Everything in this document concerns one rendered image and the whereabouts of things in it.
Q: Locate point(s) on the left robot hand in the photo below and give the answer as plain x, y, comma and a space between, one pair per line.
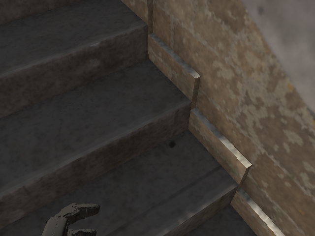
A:
58, 225

